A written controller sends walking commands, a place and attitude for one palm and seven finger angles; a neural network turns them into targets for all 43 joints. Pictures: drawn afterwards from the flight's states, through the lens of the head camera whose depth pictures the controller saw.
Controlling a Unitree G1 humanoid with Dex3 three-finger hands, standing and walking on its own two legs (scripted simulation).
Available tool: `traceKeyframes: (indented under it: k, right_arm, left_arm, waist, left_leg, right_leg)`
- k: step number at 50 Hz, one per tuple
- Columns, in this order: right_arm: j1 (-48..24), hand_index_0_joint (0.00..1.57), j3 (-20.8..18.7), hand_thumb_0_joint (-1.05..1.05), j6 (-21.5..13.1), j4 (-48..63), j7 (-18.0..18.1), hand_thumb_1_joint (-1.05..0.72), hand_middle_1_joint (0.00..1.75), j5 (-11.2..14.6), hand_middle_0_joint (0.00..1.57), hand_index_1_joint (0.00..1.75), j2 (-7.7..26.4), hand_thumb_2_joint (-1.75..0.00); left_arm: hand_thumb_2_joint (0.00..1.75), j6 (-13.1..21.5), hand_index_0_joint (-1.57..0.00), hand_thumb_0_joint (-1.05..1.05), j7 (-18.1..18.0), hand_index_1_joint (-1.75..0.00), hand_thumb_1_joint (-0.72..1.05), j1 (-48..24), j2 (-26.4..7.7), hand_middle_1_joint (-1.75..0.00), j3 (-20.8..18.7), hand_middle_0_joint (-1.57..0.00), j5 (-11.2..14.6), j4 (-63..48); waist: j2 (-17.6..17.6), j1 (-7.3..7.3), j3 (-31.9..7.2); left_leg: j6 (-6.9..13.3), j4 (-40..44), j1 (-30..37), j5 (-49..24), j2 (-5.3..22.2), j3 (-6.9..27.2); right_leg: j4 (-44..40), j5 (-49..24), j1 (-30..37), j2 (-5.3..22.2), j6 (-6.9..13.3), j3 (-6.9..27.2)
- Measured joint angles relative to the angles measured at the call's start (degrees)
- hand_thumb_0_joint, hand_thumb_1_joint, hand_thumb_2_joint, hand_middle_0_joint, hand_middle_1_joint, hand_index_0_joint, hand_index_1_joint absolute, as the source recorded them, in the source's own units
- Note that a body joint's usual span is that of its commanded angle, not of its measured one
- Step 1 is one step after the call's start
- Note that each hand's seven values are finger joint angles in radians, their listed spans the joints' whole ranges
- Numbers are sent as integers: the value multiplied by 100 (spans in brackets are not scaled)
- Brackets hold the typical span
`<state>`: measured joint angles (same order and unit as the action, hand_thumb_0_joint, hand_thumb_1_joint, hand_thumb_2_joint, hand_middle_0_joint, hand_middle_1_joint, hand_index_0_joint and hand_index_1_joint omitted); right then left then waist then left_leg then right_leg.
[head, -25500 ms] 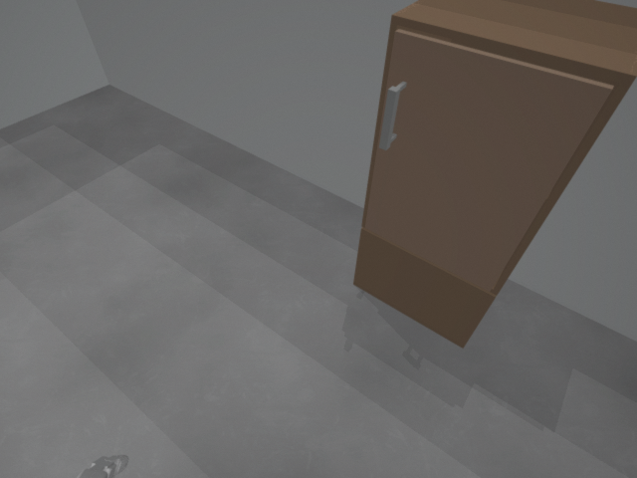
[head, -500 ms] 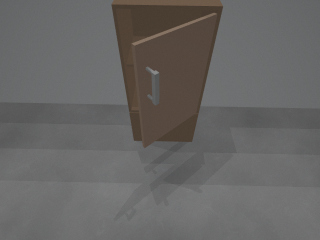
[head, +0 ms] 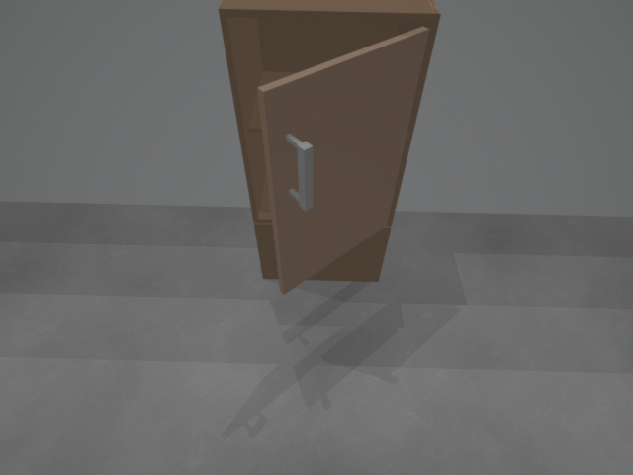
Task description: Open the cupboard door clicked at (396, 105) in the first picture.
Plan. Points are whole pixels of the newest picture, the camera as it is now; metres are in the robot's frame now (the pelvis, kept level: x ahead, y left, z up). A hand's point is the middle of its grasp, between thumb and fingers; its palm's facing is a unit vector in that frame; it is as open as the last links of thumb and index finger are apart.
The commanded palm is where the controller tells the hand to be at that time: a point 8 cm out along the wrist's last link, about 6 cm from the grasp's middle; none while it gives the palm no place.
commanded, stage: walk to a spot facing it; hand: left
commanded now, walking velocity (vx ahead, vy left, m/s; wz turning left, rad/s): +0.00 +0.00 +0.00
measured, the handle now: (299, 173) +0.63 +0.07 +0.00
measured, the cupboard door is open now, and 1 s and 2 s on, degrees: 41 41 41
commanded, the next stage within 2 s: none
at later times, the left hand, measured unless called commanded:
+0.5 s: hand out of the picture +0.08 +0.15 -0.18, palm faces -0.10 -0.95 -0.28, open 7.4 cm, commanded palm none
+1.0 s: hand (220, 463) +0.17 +0.16 -0.19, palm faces -0.38 -0.90 -0.22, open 7.4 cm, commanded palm none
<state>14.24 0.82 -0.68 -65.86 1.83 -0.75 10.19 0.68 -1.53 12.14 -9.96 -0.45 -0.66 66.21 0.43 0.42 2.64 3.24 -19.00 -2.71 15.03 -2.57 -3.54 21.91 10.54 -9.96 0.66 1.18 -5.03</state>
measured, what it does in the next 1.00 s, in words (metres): steps on the spot, turning right: left foot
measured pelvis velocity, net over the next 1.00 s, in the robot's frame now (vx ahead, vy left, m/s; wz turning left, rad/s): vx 0.03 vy -0.01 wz -0.47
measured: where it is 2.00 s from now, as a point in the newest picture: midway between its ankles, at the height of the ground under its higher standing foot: outside the picture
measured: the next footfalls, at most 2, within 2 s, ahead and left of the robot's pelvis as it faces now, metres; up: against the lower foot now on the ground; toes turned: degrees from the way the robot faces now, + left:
left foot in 0.92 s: +0.10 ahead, +0.08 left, +0.00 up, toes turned -26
right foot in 1.32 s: -0.02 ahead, -0.15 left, +0.00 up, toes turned -44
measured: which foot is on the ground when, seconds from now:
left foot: down 0.00-0.46, up 0.48-0.90, down 0.92-1.00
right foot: down 0.00-0.92, up 0.94-1.00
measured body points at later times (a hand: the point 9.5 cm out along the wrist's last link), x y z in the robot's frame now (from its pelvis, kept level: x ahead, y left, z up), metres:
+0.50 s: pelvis +0.00 -0.05 -0.02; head +0.04 -0.08 +0.42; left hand +0.08 +0.20 -0.16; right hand -0.03 -0.28 -0.19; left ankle -0.05 +0.08 -0.73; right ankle -0.01 -0.15 -0.75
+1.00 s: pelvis +0.03 -0.01 -0.01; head +0.10 -0.01 +0.43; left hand +0.19 +0.21 -0.17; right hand +0.04 -0.29 -0.13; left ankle +0.06 +0.09 -0.75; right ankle -0.03 -0.13 -0.70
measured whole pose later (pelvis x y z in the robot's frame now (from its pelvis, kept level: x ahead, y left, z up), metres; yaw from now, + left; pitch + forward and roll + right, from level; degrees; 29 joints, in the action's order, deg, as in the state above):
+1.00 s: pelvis +0.03 -0.01 -0.01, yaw -27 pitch +1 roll -1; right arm 5.7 -1.1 0.4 -49.5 2.0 -1.1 11.0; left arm -3.6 0.6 11.0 -15.8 -5.7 -1.5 52.6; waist -3.5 -2.2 6.2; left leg 0.6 -31.0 -15.0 17.6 1.3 -0.3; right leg 52.7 27.1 -26.4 -5.0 -2.1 6.4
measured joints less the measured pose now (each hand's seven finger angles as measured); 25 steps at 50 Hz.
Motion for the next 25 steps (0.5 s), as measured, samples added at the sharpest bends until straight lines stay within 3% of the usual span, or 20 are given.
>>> traceKeyframes:
  k: [6, 12, 19, 21, 23, 25]
  right_arm:
    - [-37, 20, -6, 0, 26, 18, 19, -91, 30, -5, 20, 30, 5, -90]
    - [-87, 20, -102, 0, 142, 252, 81, -90, 30, -17, 20, 30, -72, -90]
    - [35, 20, -239, 0, 177, 534, 111, -90, 30, -99, 20, 30, -11, -90]
    - [52, 20, -266, 0, 208, 561, 93, -90, 30, -111, 20, 30, 58, -90]
    - [75, 20, -294, 1, 241, 611, 63, -90, 30, -81, 20, 30, 104, -90]
    - [-45, 20, -337, 1, 329, 662, 26, -90, 30, -12, 20, 30, 145, -90]
  left_arm:
    - [90, -28, -20, 0, -9, -29, 91, -2, -15, -30, -18, -20, 2, -31]
    - [90, -248, -20, 0, 62, -29, 91, 58, 8, -30, -163, -20, -32, -208]
    - [90, -475, -20, 1, 163, -29, 91, 1, -2, -30, -379, -20, -72, -574]
    - [90, -437, -20, 1, 194, -29, 91, -30, 6, -30, -403, -20, -69, -709]
    - [90, -337, -20, 1, 220, -29, 91, -2, -45, -30, -419, -20, -73, -865]
    - [90, -213, -20, 0, 168, -29, 91, -27, -99, -30, -445, -20, -78, -943]
  waist:
    - [-8, -31, 8]
    - [-52, -72, 129]
    - [43, -40, 343]
    - [167, -54, 394]
    - [213, -80, 382]
    - [202, -112, 414]
  left_leg:
    - [-21, -28, -25, 18, 30, -43]
    - [-36, -471, -250, 269, 101, -349]
    - [-96, -943, -373, 576, 268, -675]
    - [-190, -1087, -390, 671, 416, -721]
    - [-308, -1469, -531, 879, 579, -775]
    - [-401, -2566, -997, 1346, 641, -526]
  right_leg:
    - [18, -4, -39, -34, 17, 38]
    - [569, 175, -429, -115, 53, 320]
    - [2636, 1461, -1162, -75, -15, 481]
    - [2424, 1405, -1063, -13, -31, 399]
    - [1684, 689, -790, 22, 1, 387]
    - [1649, 830, -820, -110, 66, 434]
